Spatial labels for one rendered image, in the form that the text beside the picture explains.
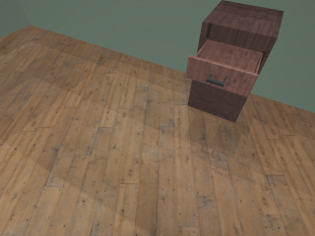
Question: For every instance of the drawer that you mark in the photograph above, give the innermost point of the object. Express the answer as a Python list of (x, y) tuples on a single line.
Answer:
[(239, 66)]

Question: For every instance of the handle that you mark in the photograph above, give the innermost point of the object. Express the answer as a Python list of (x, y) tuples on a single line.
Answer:
[(215, 82)]

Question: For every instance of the cabinet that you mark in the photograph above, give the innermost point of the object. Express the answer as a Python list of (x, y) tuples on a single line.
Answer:
[(246, 26)]

